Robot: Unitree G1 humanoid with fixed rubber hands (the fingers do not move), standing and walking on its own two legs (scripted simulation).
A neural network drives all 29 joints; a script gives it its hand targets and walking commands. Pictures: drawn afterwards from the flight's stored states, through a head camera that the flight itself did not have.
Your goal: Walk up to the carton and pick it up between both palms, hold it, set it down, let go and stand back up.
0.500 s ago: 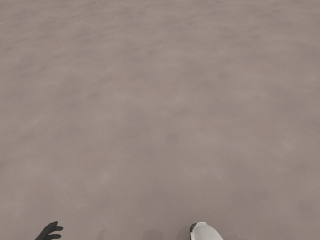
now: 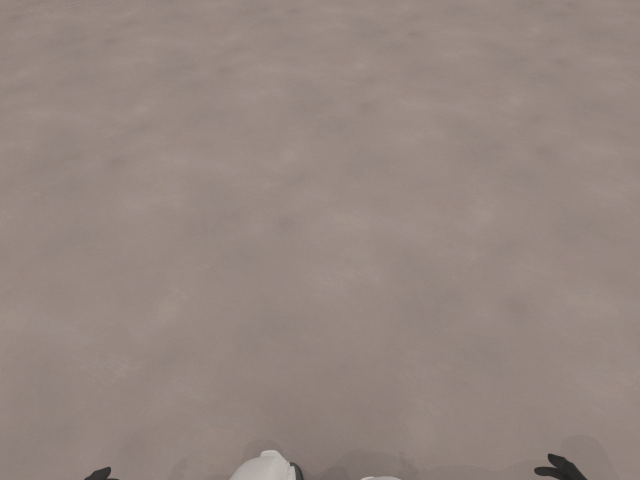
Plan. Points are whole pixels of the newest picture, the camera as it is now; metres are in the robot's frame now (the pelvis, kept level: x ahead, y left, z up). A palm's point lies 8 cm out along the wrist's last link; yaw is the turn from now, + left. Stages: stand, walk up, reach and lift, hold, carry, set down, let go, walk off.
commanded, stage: walk up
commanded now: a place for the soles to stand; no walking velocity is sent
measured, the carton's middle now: out of the picture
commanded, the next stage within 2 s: none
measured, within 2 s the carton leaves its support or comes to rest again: neither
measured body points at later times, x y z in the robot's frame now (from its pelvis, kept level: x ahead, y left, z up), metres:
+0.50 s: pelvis -0.14 +0.06 -0.01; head -0.11 +0.06 +0.44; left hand -0.02 +0.37 -0.11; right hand -0.04 -0.25 -0.12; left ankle -0.16 +0.13 -0.71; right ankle +0.01 -0.08 -0.71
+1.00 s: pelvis -0.26 +0.15 +0.01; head -0.22 +0.14 +0.45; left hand -0.15 +0.44 -0.11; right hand -0.19 -0.19 -0.09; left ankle -0.15 +0.14 -0.70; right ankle -0.27 +0.08 -0.71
